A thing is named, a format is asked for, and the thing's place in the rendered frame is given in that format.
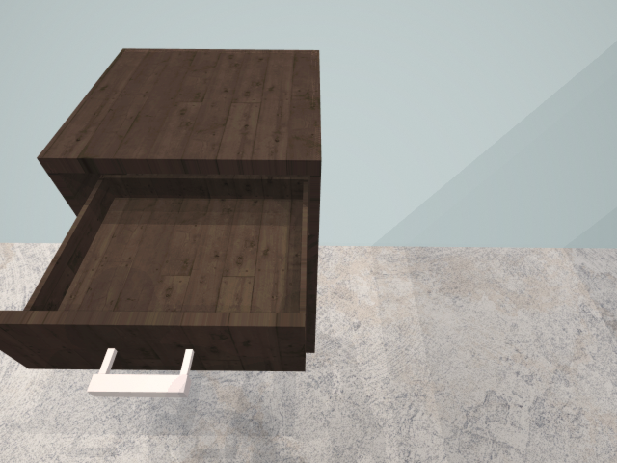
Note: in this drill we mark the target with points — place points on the handle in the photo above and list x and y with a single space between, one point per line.
140 385

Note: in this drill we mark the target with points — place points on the drawer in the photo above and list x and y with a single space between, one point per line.
155 265

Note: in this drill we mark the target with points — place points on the cabinet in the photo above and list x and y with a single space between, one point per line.
198 112

